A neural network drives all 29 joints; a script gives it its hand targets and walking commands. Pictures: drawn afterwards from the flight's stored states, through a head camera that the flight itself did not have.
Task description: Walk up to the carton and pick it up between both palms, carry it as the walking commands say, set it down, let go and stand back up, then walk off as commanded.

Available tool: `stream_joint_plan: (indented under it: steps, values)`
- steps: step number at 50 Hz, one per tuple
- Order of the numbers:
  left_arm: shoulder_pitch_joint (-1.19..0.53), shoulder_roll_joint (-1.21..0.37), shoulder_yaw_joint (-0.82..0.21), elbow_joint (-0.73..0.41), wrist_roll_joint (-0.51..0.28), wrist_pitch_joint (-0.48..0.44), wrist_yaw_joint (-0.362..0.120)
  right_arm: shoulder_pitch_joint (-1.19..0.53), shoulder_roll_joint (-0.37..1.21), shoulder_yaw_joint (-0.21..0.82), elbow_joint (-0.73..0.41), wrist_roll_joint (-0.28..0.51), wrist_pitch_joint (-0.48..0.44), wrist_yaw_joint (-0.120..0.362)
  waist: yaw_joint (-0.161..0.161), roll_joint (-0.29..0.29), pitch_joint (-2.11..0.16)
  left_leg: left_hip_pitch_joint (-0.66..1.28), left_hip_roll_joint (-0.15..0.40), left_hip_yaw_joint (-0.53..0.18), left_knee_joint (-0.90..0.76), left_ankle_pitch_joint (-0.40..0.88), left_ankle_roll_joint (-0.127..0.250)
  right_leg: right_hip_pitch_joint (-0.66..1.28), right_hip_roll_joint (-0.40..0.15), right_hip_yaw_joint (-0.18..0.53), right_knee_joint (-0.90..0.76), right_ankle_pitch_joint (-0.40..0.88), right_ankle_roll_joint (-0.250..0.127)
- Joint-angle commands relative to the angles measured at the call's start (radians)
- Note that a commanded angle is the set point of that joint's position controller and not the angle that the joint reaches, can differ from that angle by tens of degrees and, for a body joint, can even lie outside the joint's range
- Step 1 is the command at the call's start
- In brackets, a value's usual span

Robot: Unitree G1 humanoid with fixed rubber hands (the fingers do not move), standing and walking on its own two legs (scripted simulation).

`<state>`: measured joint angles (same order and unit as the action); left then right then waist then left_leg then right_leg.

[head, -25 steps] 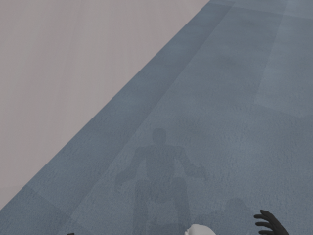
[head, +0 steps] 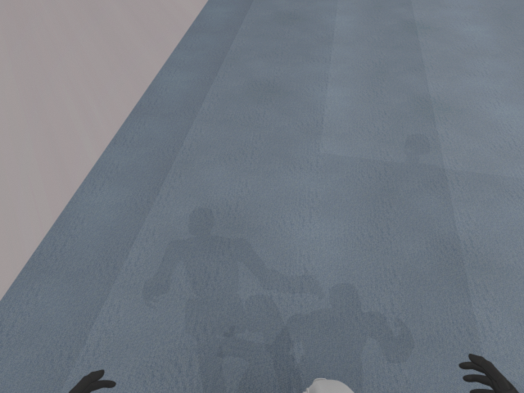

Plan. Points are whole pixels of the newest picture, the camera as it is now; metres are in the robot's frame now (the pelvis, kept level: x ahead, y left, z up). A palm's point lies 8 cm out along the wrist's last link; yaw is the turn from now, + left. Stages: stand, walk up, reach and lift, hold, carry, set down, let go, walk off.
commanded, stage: walk up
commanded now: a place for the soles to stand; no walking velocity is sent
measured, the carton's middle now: out of the picture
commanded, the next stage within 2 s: none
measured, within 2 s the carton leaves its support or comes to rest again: neither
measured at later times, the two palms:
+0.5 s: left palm (210, 261) +0.36 +0.12 -0.11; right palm out of the picture +0.22 -0.49 -0.07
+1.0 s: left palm (326, 178) +0.56 -0.13 -0.09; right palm out of the picture +0.26 -0.69 -0.10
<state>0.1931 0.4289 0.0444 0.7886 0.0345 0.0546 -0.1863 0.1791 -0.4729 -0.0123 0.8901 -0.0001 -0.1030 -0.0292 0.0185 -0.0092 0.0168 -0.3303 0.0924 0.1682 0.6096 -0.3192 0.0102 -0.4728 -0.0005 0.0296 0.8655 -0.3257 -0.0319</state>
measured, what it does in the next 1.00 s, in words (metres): steps to the right, turning right: right foot, then left foot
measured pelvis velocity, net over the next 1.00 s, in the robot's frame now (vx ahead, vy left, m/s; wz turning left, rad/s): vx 0.32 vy -0.35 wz -0.54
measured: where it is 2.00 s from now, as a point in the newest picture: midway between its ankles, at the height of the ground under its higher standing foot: (463, 277)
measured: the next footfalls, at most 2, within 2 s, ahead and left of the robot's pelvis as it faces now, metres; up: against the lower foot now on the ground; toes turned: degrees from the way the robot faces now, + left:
right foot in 0.20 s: +0.17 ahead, -0.25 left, +0.00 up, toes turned -9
left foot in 0.42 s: +0.31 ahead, -0.07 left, +0.00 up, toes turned -6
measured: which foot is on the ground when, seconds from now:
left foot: down 0.00-0.20, up 0.22-0.40, down 0.42-0.84, up 0.86-1.00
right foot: up 0.00-0.18, down 0.20-0.44, up 0.46-0.80, down 0.82-1.00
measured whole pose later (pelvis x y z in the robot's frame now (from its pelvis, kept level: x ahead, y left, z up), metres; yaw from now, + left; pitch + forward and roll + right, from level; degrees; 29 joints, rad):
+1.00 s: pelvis +0.32 -0.35 +0.00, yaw -31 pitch +0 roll +1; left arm 0.14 0.40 0.04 0.86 0.01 0.02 -0.10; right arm 0.15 -0.46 -0.01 0.90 0.00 -0.10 0.03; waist 0.04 0.00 0.06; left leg -0.49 0.12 0.13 1.00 -0.46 -0.02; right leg -0.40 0.02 0.05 0.67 -0.28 -0.02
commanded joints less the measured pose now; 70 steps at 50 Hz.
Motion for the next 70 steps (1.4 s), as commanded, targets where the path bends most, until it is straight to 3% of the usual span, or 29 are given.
stream_joint_plan:
  steps: [1,7,9,10,11,14,18,20,21,22,23,26,34,37,39,40,41,42,43,45,47,51,54,55,56,57,60,65,70]
  values:
    - [-0.2,0.208,0.087,-0.118,-0.008,-0.053,-0.007,-0.016,-0.299,-0.138,-0.018,-0.028,-0.046,-0.001,-0.039,0.128,-0.071,0.394,0.327,-0.203,-0.31,0.121,0.195,-0.292,-0.138,-0.001,-0.021,0.01,0.036]
    - [-0.152,0.197,0.099,-0.07,-0.019,-0.049,0.001,-0.048,-0.345,-0.153,-0.023,-0.017,-0.027,0.022,0.031,0.144,-0.044,0.245,0.277,0.03,-0.154,0.223,0.159,-0.01,-0.066,-0.163,-0.231,0.027,0.007]
    - [0.126,0.296,0.147,0.021,0.003,-0.06,0.026,-0.108,-0.262,-0.124,-0.055,-0.015,-0.019,0.026,0.189,-0.132,-0.157,-0.046,0.102,0.146,0.387,0.238,0.066,0.455,0.04,-0.071,-0.387,0.006,-0.067]
    - [0.207,0.421,0.174,0.032,0.004,-0.063,0.048,-0.103,-0.174,-0.084,-0.1,-0.002,-0.023,0.032,0.218,-0.452,-0.145,-0.422,-0.056,0.112,0.607,-0.183,0.001,0.645,-0.163,0.367,-0.522,0.03,-0.17]
    - [0.158,0.459,0.168,0.011,-0.032,-0.05,0.06,-0.143,-0.238,-0.076,-0.143,0.001,-0.034,0.026,0.18,-0.421,-0.112,-0.583,-0.056,-0.076,0.615,-0.257,-0.011,0.656,-0.215,0.615,-0.585,0.036,-0.251]
    - [0.047,0.317,0.13,-0.063,-0.037,-0.052,0.08,-0.11,-0.218,-0.071,-0.126,0.0,-0.053,0.027,0.093,-0.157,-0.08,-0.509,-0.002,-0.138,0.425,-0.19,0.001,0.589,-0.221,0.465,-0.463,0.435,-0.269]
    - [-0.098,0.267,0.099,-0.09,-0.005,-0.036,0.061,-0.001,-0.215,-0.096,-0.056,-0.005,-0.049,0.013,0.002,-0.206,-0.139,-0.063,-0.062,-0.119,0.067,-0.127,0.018,0.179,-0.162,0.422,-0.42,0.315,-0.24]
    - [-0.279,0.191,0.069,-0.146,-0.027,-0.035,0.044,0.199,-0.235,-0.127,0.011,-0.015,-0.047,-0.004,-0.141,-0.04,-0.173,0.493,-0.051,-0.127,-0.174,0.132,0.053,-0.269,-0.062,0.27,-0.263,0.135,-0.131]
    - [-0.301,0.09,0.047,-0.177,-0.03,-0.056,0.048,0.303,-0.345,-0.156,0.02,-0.041,-0.038,-0.019,-0.196,0.207,-0.269,0.704,0.21,-0.411,-0.35,-0.083,0.109,-0.462,0.092,0.072,-0.048,0.013,0.003]
    - [-0.26,0.139,0.063,-0.125,0.011,-0.053,0.05,0.193,-0.371,-0.168,-0.025,-0.033,-0.035,-0.029,-0.135,0.154,-0.243,0.581,0.468,-0.586,-0.441,-0.267,0.124,-0.474,0.012,0.089,0.188,-0.085,0.024]
    - [-0.203,0.213,0.087,-0.077,0.016,-0.046,0.047,0.075,-0.359,-0.152,-0.052,-0.022,-0.046,-0.028,-0.077,0.01,-0.214,0.46,0.485,-0.61,-0.451,-0.343,0.119,-0.394,-0.044,0.153,0.229,-0.052,0.034]
    - [-0.122,0.247,0.106,-0.037,0.007,-0.036,0.008,-0.059,-0.293,-0.128,-0.06,-0.025,-0.06,-0.008,0.002,0.154,-0.054,0.292,0.376,-0.327,-0.457,-0.313,0.154,-0.295,-0.137,0.055,0.199,0.026,0.072]
    - [-0.277,0.175,0.087,-0.056,-0.014,-0.047,0.0,0.048,-0.335,-0.154,-0.023,-0.02,-0.051,0.031,-0.08,0.144,-0.015,0.341,0.324,-0.02,-0.391,0.006,0.163,-0.224,-0.131,-0.057,-0.101,0.121,0.061]
    - [-0.238,0.182,0.091,-0.042,-0.023,-0.054,0.006,-0.006,-0.335,-0.147,-0.034,-0.013,-0.036,0.04,-0.042,0.182,0.003,0.297,0.309,0.034,-0.3,0.062,0.168,-0.134,-0.101,-0.094,-0.191,0.093,0.034]
    - [-0.088,0.199,0.112,0.002,-0.021,-0.055,0.02,-0.106,-0.314,-0.146,-0.054,-0.021,-0.022,0.041,0.071,0.149,-0.075,0.178,0.262,0.098,-0.149,0.064,0.128,0.131,-0.031,-0.147,-0.267,0.089,0.008]
    - [0.045,0.254,0.135,0.059,-0.008,-0.06,0.034,-0.098,-0.286,-0.134,-0.066,-0.027,-0.019,0.038,0.131,-0.008,-0.131,0.085,0.188,0.154,0.129,0.147,0.096,0.31,0.019,-0.116,-0.298,0.012,-0.03]
    - [0.206,0.362,0.177,0.078,0.004,-0.067,0.058,-0.111,-0.202,-0.103,-0.108,-0.007,-0.022,0.048,0.223,-0.282,-0.134,-0.194,0.071,0.158,0.484,0.085,0.033,0.488,-0.07,0.225,-0.478,-0.214,-0.141]
    - [0.179,0.445,0.185,0.062,-0.024,-0.062,0.077,-0.12,-0.191,-0.08,-0.154,0.008,-0.03,0.054,0.177,-0.439,-0.082,-0.481,-0.062,0.014,0.602,-0.213,-0.014,0.572,-0.199,0.657,-0.67,-0.273,-0.214]
    - [0.133,0.42,0.169,0.032,-0.048,-0.053,0.082,-0.153,-0.245,-0.079,-0.161,0.004,-0.04,0.048,0.16,-0.273,-0.084,-0.521,-0.013,-0.121,0.601,-0.201,-0.007,0.595,-0.215,0.677,-0.651,-0.272,-0.264]
    - [0.046,0.361,0.159,-0.01,-0.044,-0.065,0.105,-0.075,-0.243,-0.072,-0.122,0.007,-0.044,0.04,0.1,-0.147,-0.053,-0.5,0.029,-0.155,0.517,-0.106,0.007,0.547,-0.221,0.56,-0.553,-0.031,-0.244]
    - [-0.001,0.297,0.134,-0.016,-0.03,-0.07,0.105,-0.028,-0.222,-0.082,-0.082,0.003,-0.042,0.042,0.051,-0.197,-0.117,-0.355,0.024,-0.136,0.368,-0.114,0.006,0.475,-0.155,0.4,-0.498,0.187,-0.198]
    - [-0.047,0.265,0.116,-0.04,-0.004,-0.063,0.082,-0.035,-0.226,-0.101,-0.065,-0.008,-0.045,0.03,0.03,-0.161,-0.09,-0.178,-0.011,-0.107,0.157,-0.143,0.006,0.205,-0.183,0.45,-0.539,-0.131,-0.245]
    - [-0.226,0.204,0.081,-0.083,-0.016,-0.055,0.063,0.174,-0.22,-0.127,0.023,-0.015,-0.057,0.019,-0.119,-0.013,-0.091,0.409,-0.024,-0.115,-0.079,0.138,0.045,-0.314,-0.092,0.316,-0.339,-0.248,-0.161]
    - [-0.265,0.101,0.047,-0.114,-0.027,-0.068,0.061,0.32,-0.306,-0.148,0.04,-0.042,-0.059,0.007,-0.201,0.222,-0.15,0.607,0.165,-0.364,-0.292,-0.152,0.096,-0.511,0.064,0.146,-0.112,-0.257,-0.045]
    - [-0.219,0.117,0.059,-0.081,0.0,-0.069,0.066,0.271,-0.384,-0.167,0.009,-0.037,-0.061,-0.002,-0.187,0.286,-0.202,0.588,0.462,-0.675,-0.472,-0.451,0.118,-0.529,0.069,0.068,0.208,-0.144,0.01]
    - [-0.165,0.224,0.09,-0.039,0.012,-0.06,0.07,0.13,-0.372,-0.161,-0.047,-0.01,-0.062,-0.004,-0.119,0.104,-0.194,0.48,0.488,-0.689,-0.485,-0.477,0.099,-0.459,0.006,0.128,0.27,-0.092,0.019]
    - [-0.057,0.244,0.105,0.016,-0.006,-0.054,0.04,-0.022,-0.292,-0.127,-0.048,-0.009,-0.073,0.0,-0.024,0.074,-0.121,0.376,0.367,-0.375,-0.429,-0.32,0.107,-0.316,-0.1,0.044,0.209,0.01,0.056]
    - [-0.218,0.222,0.094,0.007,0.005,-0.059,0.022,0.034,-0.304,-0.132,-0.048,-0.018,-0.071,0.021,-0.079,0.134,0.015,0.315,0.357,-0.21,-0.456,-0.286,0.18,-0.376,-0.134,0.012,0.08,0.042,0.085]
    - [-0.218,0.189,0.086,0.008,-0.023,-0.071,0.014,0.038,-0.329,-0.131,-0.018,-0.016,-0.064,0.041,-0.054,0.133,0.009,0.244,0.28,0.016,-0.386,-0.102,0.144,-0.163,-0.128,-0.078,-0.133,0.16,0.069]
